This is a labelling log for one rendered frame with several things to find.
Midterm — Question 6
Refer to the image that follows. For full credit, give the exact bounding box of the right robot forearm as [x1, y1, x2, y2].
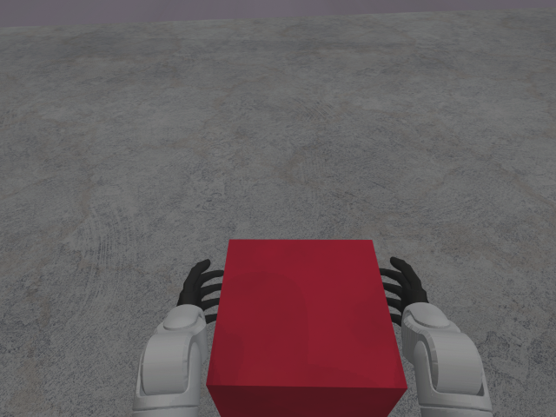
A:
[401, 302, 493, 417]

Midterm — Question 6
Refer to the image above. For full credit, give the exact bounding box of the robot right hand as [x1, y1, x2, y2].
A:
[379, 257, 429, 327]

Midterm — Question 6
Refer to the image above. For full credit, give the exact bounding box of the carton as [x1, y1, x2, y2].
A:
[206, 239, 407, 417]

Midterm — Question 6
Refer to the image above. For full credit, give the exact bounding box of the robot left hand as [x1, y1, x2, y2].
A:
[176, 259, 224, 324]

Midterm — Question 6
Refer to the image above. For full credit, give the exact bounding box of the left robot forearm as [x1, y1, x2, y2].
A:
[132, 304, 209, 417]

